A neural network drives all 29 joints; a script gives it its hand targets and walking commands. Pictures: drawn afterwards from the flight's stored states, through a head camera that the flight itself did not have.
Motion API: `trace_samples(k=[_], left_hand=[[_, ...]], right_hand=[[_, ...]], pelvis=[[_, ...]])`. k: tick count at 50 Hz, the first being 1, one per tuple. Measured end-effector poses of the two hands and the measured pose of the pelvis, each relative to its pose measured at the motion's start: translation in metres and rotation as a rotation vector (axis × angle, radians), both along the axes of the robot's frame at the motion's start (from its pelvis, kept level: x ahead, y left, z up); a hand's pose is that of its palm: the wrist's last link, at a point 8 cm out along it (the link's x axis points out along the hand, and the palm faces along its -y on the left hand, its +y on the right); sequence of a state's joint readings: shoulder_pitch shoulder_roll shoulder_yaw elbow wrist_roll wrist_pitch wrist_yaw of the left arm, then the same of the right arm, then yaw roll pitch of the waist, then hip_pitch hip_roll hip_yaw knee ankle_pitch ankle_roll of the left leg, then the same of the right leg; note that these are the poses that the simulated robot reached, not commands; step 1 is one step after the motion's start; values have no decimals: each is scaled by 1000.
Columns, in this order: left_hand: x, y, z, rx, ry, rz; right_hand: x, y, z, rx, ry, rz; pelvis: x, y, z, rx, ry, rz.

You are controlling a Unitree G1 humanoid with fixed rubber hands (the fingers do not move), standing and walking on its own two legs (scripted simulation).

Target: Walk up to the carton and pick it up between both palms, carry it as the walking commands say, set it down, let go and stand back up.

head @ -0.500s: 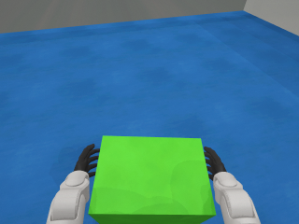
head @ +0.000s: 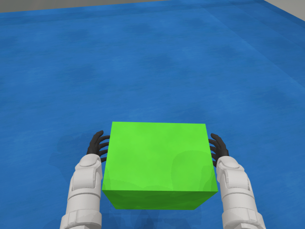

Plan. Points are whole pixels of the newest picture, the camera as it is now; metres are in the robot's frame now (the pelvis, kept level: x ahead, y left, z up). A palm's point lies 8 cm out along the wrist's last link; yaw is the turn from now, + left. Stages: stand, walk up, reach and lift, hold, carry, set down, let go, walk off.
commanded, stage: set down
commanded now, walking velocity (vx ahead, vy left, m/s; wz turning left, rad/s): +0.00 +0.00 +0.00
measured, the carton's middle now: (156, 169) +0.31 +0.01 -0.07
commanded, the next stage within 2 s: none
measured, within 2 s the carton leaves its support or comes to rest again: neither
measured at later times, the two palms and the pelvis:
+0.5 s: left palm (102, 161) +0.33 +0.19 -0.08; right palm (211, 164) +0.34 -0.16 -0.08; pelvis -0.01 -0.02 -0.03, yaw +1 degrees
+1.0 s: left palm (108, 165) +0.36 +0.19 -0.17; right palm (203, 168) +0.37 -0.16 -0.17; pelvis -0.04 +0.00 -0.11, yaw +0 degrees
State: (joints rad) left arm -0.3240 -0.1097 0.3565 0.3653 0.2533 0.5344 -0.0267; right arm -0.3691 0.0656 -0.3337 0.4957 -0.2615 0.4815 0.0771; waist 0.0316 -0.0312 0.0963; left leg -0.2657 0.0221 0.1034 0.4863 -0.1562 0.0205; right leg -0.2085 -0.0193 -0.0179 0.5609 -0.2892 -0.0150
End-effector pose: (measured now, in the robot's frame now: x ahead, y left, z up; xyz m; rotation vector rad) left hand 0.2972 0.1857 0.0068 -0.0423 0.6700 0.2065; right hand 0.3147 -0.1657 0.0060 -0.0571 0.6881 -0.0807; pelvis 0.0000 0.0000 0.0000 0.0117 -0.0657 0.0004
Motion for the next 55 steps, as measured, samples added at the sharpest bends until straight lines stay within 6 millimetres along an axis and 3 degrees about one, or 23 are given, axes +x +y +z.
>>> trace_samples(k=[7, 23, 55], left_hand=[[13, 0, -9, 8, 11, -4], [30, 2, -80, 13, 41, -24], [71, 0, -196, -2, 32, -39]], right_hand=[[12, 0, -13, 23, 11, -12], [27, 2, -79, 23, 40, -26], [62, 0, -191, 46, 20, -59]], pelvis=[[-1, -7, -2, -2, 89, 3], [-10, -16, -27, -21, 341, 24], [-44, 0, -128, -19, 698, -4]])
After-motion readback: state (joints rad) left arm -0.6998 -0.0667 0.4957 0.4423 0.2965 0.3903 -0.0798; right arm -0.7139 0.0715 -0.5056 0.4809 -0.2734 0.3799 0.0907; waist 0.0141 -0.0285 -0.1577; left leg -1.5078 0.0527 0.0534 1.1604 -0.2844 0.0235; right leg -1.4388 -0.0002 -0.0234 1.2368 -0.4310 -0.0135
